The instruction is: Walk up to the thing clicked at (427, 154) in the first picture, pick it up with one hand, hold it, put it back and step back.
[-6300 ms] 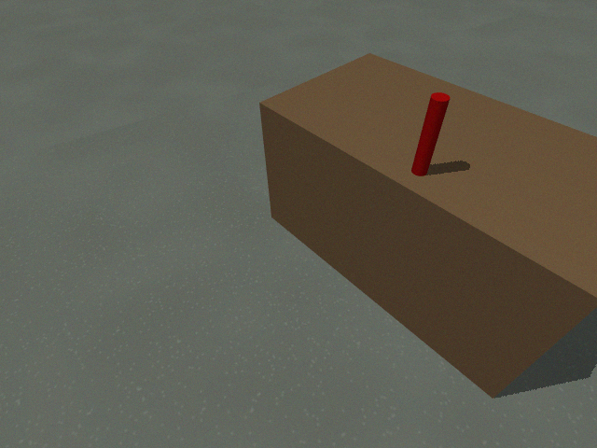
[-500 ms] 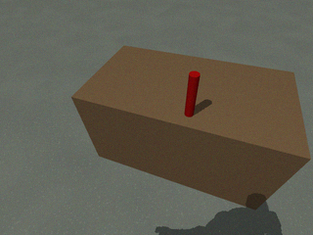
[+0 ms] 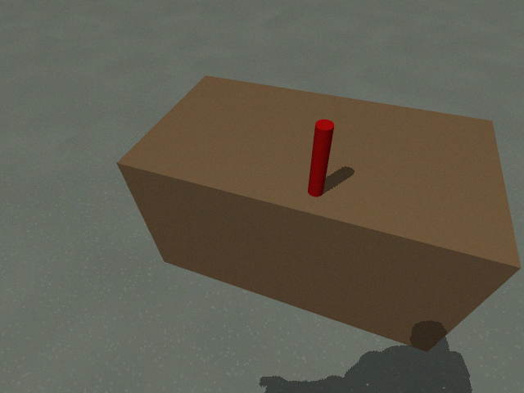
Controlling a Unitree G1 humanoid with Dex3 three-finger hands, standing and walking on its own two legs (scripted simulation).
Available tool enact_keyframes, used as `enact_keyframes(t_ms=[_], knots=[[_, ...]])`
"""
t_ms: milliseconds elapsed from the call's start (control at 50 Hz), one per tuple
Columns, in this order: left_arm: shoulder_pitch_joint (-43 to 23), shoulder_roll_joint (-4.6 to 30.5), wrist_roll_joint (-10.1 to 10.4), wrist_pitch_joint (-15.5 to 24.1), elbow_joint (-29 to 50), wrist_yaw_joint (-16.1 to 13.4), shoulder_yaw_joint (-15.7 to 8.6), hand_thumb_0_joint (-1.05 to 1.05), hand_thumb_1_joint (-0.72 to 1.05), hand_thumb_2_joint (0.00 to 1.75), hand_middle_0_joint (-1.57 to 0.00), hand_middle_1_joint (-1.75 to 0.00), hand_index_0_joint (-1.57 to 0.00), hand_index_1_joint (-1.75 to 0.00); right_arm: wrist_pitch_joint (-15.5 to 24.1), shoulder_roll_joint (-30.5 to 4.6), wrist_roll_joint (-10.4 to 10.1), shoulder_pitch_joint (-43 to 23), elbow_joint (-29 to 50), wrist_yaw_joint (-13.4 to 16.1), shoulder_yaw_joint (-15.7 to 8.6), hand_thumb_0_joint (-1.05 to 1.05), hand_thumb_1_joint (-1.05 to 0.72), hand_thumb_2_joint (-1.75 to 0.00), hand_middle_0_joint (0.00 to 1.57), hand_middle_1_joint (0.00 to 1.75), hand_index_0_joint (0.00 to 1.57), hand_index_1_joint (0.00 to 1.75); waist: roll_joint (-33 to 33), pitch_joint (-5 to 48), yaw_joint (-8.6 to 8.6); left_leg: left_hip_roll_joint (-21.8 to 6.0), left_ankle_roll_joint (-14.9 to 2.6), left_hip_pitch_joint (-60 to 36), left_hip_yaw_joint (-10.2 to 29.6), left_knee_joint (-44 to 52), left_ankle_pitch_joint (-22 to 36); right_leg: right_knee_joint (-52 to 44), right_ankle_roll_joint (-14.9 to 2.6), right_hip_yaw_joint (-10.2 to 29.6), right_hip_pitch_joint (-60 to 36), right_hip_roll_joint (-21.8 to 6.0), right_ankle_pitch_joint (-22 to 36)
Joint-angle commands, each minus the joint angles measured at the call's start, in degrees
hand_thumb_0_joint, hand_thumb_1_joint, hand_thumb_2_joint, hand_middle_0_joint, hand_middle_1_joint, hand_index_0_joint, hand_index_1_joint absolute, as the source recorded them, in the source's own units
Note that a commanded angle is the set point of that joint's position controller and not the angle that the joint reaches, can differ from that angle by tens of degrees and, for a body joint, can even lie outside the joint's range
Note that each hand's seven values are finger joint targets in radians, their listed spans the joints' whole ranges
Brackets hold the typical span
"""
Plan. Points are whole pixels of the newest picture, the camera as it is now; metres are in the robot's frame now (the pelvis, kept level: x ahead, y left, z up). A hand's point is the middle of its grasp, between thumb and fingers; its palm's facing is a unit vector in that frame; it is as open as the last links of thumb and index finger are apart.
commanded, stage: stand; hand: left
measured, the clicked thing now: (319, 161) +0.68 -0.11 -0.07
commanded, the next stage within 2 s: walk up in 0.18 s
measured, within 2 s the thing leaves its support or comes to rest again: neither
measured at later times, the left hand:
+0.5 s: hand out of the picture +0.13 +0.21 -0.16, palm faces -0.18 -0.90 -0.39, open 7.4 cm
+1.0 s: hand (266, 333) +0.28 +0.03 -0.17, palm faces -0.37 -0.87 -0.32, open 7.4 cm
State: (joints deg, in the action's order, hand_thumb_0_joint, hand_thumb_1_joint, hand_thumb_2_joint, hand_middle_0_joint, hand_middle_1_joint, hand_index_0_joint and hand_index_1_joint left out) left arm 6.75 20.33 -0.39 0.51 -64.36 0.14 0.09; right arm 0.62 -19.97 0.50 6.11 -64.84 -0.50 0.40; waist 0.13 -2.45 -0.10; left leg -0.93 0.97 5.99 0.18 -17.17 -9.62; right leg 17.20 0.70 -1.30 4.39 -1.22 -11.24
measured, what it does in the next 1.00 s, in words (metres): steps to the right, turning right: right foot, then left foot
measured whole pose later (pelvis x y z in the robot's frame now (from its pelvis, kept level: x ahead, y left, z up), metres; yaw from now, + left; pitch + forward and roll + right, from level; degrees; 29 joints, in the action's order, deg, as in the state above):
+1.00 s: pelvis +0.11 -0.20 -0.02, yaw -19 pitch -3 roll +1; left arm 14.0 25.9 -1.3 -2.7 -47.3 4.9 -5.3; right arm 5.8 -23.0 1.9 22.7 -50.4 0.9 -3.4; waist 5.8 -6.2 -1.5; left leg -5.9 2.4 8.1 -7.8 -31.1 -18.8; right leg 51.8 -0.2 6.3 27.8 -2.1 -18.4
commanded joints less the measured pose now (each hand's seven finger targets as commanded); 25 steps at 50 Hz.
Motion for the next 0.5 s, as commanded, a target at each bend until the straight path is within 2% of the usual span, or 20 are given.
enact_keyframes(t_ms=[0,40,80,140,160,180,200,220,240,260,280,300,340,380,420,440,460,480], knots=[[-1.68,12.13,-0.20,1.22,3.20,-0.75,-2.29,0.00,0.90,0.90,-0.20,-0.30,-0.20,-0.30,1.23,-12.23,0.03,-1.93,3.07,1.17,-2.35,0.00,-0.90,-0.90,0.20,0.30,0.20,0.30,-0.73,4.29,0.07,-7.05,-1.90,-1.68,4.51,1.64,11.39,-1.86,-1.77,4.67,0.05,-6.86,10.11],[-1.38,12.09,-0.18,1.32,3.07,-0.76,-2.27,0.00,0.90,0.90,-0.20,-0.30,-0.20,-0.30,1.23,-12.26,-0.15,-2.41,3.13,1.10,-2.36,0.00,-0.90,-0.90,0.20,0.30,0.20,0.30,-0.01,4.01,0.30,-7.19,-1.91,-2.38,4.67,1.40,12.54,-1.96,-1.61,4.55,0.50,-6.79,10.88],[-1.91,12.34,-0.08,1.32,3.15,-0.81,-2.36,0.00,0.90,0.90,-0.20,-0.30,-0.20,-0.30,1.18,-12.06,-0.01,-1.43,3.02,1.11,-2.37,0.00,-0.90,-0.90,0.20,0.30,0.20,0.30,0.37,3.39,-0.12,-6.80,-1.55,-1.62,4.47,1.98,11.64,-2.30,-1.66,4.75,0.68,-6.73,10.14],[-1.66,12.07,-0.06,1.32,3.28,-0.78,-2.29,0.00,0.90,0.90,-0.20,-0.30,-0.20,-0.30,1.11,-12.23,0.01,-2.17,3.06,1.06,-2.52,0.00,-0.90,-0.90,0.20,0.30,0.20,0.30,-0.23,3.04,0.13,-6.87,-1.56,-1.08,4.52,1.90,10.08,-2.77,-1.81,4.89,0.68,-6.75,8.85],[-0.86,18.11,-2.78,-0.92,9.94,1.53,-7.39,0.00,0.90,0.90,-0.20,-0.30,-0.20,-0.30,2.33,-20.24,1.09,5.06,5.27,2.60,-7.31,0.00,-0.90,-0.90,0.20,0.30,0.20,0.30,4.52,3.83,-2.83,-8.11,-5.75,-10.17,5.05,-3.56,0.06,7.79,-3.29,4.66,12.81,-1.57,1.63],[-2.96,15.81,-2.92,-1.98,11.27,2.42,-7.26,0.00,0.90,0.90,-0.20,-0.30,-0.20,-0.30,2.65,-22.70,1.25,10.71,4.28,3.39,-8.70,0.00,-0.90,-0.90,0.20,0.30,0.20,0.30,-2.68,2.93,-4.96,-15.48,-9.79,-14.78,11.86,0.31,-5.81,18.07,-2.12,1.14,22.69,0.67,-10.84],[-5.96,15.48,-3.88,-3.26,13.87,3.24,-7.82,0.00,0.90,0.90,-0.20,-0.30,-0.20,-0.30,2.99,-24.57,1.19,12.68,5.36,3.92,-10.28,0.00,-0.90,-0.90,0.20,0.30,0.20,0.30,-5.13,0.64,-6.35,-25.15,-14.93,-11.16,18.78,5.11,-8.63,31.77,-1.37,3.96,28.77,-1.56,-18.77],[-4.61,15.01,-3.65,-4.10,15.08,3.76,-8.26,0.00,0.90,0.90,-0.20,-0.30,-0.20,-0.30,3.47,-25.07,1.15,9.87,7.59,4.34,-10.84,0.00,-0.90,-0.90,0.20,0.30,0.20,0.30,-3.99,-0.37,-4.28,-29.24,-16.58,-4.65,20.92,6.73,-10.30,39.97,-1.39,10.09,28.99,-4.03,-17.43],[-2.50,15.03,-2.94,-4.30,15.53,4.39,-8.48,0.00,0.90,0.90,-0.20,-0.30,-0.20,-0.30,3.96,-23.50,1.29,6.76,9.34,4.51,-10.67,0.00,-0.90,-0.90,0.20,0.30,0.20,0.30,-2.33,-0.83,-1.87,-28.10,-15.76,-1.71,18.50,6.46,-9.44,42.67,-1.75,12.86,28.06,-5.51,-14.67],[-0.31,14.61,-2.45,-4.24,15.55,4.99,-8.62,0.00,0.90,0.90,-0.20,-0.30,-0.20,-0.30,4.25,-21.33,1.52,4.60,10.41,4.43,-10.16,0.00,-0.90,-0.90,0.20,0.30,0.20,0.30,-2.16,-0.01,0.09,-24.73,-14.05,-2.41,13.38,4.65,-7.04,42.09,-1.96,13.67,27.58,-5.88,-12.54],[1.91,13.97,-2.20,-4.27,15.73,5.64,-8.75,0.00,0.90,0.90,-0.20,-0.30,-0.20,-0.30,4.35,-20.90,1.93,3.21,11.68,4.32,-10.06,0.00,-0.90,-0.90,0.20,0.30,0.20,0.30,-5.04,-0.49,1.15,-22.95,-13.00,-2.09,9.69,3.54,-7.58,38.46,-1.76,13.02,27.13,-6.89,-12.17],[2.93,14.17,-2.19,-4.23,15.75,6.22,-8.85,0.00,0.90,0.90,-0.20,-0.30,-0.20,-0.30,4.40,-20.30,2.41,2.69,12.71,4.04,-9.99,0.00,-0.90,-0.90,0.20,0.30,0.20,0.30,-6.11,-1.46,1.00,-20.56,-12.35,-0.21,6.23,2.84,-6.72,35.59,-1.24,10.22,25.54,-6.13,-11.77],[1.58,13.63,-2.42,-4.18,17.70,7.21,-8.99,0.00,0.90,0.90,-0.20,-0.30,-0.20,-0.30,4.46,-21.60,2.76,3.23,13.77,3.74,-10.70,0.00,-0.90,-0.90,0.20,0.30,0.20,0.30,-9.91,-2.06,-0.08,-19.51,-12.28,2.09,2.61,0.46,-3.86,29.02,-0.53,6.38,22.38,-6.33,-12.77],[1.55,13.88,-2.60,-3.94,18.20,7.44,-9.12,0.00,0.90,0.90,-0.20,-0.30,-0.20,-0.30,4.40,-22.11,2.64,4.49,14.18,3.57,-10.90,0.00,-0.90,-0.90,0.20,0.30,0.20,0.30,-9.88,-1.05,-0.51,-17.87,-11.22,4.58,-0.65,-3.28,-2.16,25.30,-1.00,2.92,18.31,-4.62,-11.27],[5.54,14.10,-2.48,-3.67,17.32,7.24,-9.51,0.00,0.90,0.90,-0.20,-0.30,-0.20,-0.30,3.92,-22.66,2.37,3.28,14.72,3.40,-10.90,0.00,-0.90,-0.90,0.20,0.30,0.20,0.30,-10.42,0.37,1.40,-16.87,-9.78,7.68,-2.82,-7.94,-1.82,22.49,-1.90,-1.71,12.63,-2.44,-8.29],[9.92,14.07,-2.33,-3.33,16.18,7.00,-9.68,0.00,0.90,0.90,-0.20,-0.30,-0.20,-0.30,3.51,-22.56,2.00,1.80,15.28,3.36,-10.66,0.00,-0.90,-0.90,0.20,0.30,0.20,0.30,-8.21,1.64,3.91,-15.38,-8.67,9.97,-5.13,-13.15,-3.82,18.34,-2.30,-4.73,7.44,-0.98,-4.15],[14.81,16.26,-2.63,-2.71,14.10,6.63,-10.64,0.00,0.90,0.90,-0.20,-0.30,-0.20,-0.30,2.83,-19.84,2.22,2.55,15.36,3.39,-9.86,0.00,-0.90,-0.90,0.20,0.30,0.20,0.30,-0.01,3.56,5.60,-11.82,-6.96,14.48,-8.46,-25.04,-9.56,15.73,-2.22,-5.60,0.28,1.46,-4.41],[20.92,21.52,-3.04,-2.18,13.87,5.73,-12.34,0.00,0.90,0.90,-0.20,-0.30,-0.20,-0.30,2.29,-15.76,1.82,4.54,16.39,3.55,-8.17,0.00,-0.90,-0.90,0.20,0.30,0.20,0.30,15.71,4.17,9.08,-5.35,-4.62,22.64,-10.82,-42.05,-15.99,6.45,-5.16,6.59,-4.94,-3.12,-13.51]])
